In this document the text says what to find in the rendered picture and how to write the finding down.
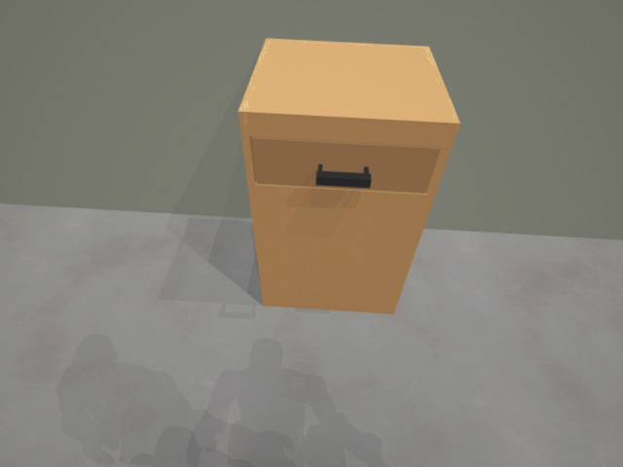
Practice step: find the drawer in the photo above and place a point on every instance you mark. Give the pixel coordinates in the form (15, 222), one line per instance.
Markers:
(294, 162)

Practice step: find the handle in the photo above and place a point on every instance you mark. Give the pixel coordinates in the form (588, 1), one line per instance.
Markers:
(343, 179)

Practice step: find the cabinet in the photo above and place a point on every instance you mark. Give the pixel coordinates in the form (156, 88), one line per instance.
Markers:
(331, 248)

